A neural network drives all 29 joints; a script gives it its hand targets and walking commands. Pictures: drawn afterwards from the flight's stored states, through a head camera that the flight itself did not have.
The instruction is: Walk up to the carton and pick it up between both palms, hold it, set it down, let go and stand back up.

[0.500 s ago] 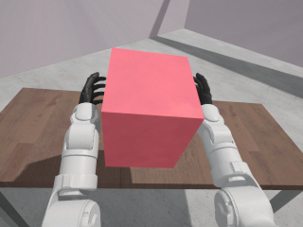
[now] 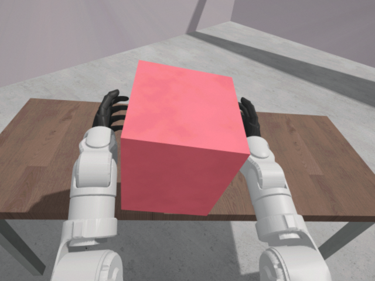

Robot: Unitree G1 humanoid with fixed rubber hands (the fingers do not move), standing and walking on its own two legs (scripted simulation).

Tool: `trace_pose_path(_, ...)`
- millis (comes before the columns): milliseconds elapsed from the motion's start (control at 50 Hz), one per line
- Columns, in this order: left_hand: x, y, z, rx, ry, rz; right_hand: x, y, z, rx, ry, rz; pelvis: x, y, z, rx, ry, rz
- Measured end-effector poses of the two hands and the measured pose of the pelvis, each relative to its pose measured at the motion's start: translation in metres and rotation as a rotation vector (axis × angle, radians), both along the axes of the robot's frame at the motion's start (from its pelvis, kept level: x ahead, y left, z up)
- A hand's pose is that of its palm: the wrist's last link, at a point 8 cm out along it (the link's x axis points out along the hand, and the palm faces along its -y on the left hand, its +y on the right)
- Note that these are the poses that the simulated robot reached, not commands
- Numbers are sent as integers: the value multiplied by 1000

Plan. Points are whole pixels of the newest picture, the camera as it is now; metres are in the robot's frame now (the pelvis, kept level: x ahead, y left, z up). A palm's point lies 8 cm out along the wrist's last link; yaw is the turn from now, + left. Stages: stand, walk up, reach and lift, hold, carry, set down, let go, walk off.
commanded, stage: reach and lift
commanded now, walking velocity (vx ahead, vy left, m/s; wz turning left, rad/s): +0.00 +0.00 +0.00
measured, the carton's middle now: (175, 144) +0.39 +0.00 +0.12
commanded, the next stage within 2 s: hold in 0.24 s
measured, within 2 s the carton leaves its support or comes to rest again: neither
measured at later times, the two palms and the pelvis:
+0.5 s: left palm (94, 126) +0.36 +0.15 +0.20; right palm (246, 123) +0.38 -0.14 +0.20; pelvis +0.02 +0.00 +0.00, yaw +1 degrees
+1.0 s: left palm (87, 120) +0.36 +0.16 +0.21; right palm (245, 111) +0.38 -0.13 +0.23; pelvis +0.02 +0.00 +0.00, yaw +0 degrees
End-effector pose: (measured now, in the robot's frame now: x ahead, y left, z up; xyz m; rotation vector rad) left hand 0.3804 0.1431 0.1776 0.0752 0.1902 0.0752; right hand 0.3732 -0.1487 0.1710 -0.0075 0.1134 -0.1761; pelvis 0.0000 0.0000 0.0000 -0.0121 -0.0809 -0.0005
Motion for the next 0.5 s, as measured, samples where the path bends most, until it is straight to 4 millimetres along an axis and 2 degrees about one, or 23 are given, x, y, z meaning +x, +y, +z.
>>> trace_pose_path(140, 5, -1, 1, -13, -4, -2, 6, -1, 9, -7, -5, 3, 7, -3, 0, 1, -16, 6)
trace_pose_path(360, -14, 11, 19, -15, -54, 57, 5, 11, 30, 29, -54, 62, 19, -2, -1, 3, -55, 14)
trace_pose_path(500, -16, 12, 18, -19, -7, 67, 7, 12, 28, 48, -7, 67, 16, 1, -2, 2, -69, 21)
